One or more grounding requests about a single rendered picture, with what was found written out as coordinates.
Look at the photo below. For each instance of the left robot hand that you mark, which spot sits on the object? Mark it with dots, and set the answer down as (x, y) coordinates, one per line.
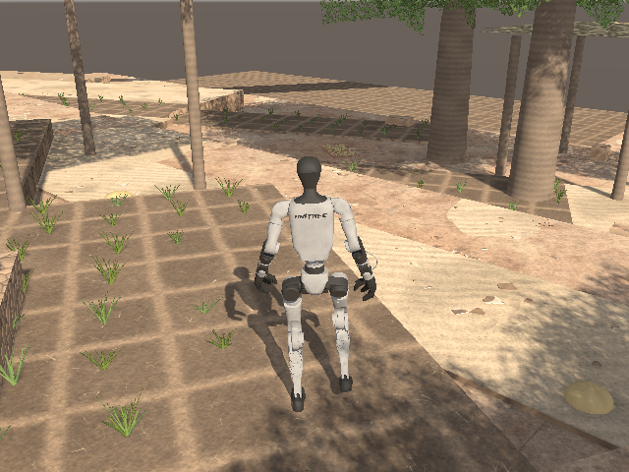
(268, 279)

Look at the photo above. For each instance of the right robot hand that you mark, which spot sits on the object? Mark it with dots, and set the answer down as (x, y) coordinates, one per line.
(369, 285)

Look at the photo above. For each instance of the robot right forearm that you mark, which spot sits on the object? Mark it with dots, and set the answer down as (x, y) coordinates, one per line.
(362, 262)

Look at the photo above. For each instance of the robot right upper arm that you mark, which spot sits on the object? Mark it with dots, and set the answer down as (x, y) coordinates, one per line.
(348, 224)

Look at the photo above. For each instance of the robot left upper arm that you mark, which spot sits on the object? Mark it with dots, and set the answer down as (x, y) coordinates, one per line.
(274, 228)

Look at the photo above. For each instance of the right robot thigh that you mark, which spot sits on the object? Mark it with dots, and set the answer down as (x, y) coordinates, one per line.
(338, 287)

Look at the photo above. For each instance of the right robot foot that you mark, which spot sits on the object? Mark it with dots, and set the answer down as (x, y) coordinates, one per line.
(345, 384)

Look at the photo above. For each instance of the robot left forearm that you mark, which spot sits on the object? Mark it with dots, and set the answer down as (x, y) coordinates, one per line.
(264, 262)

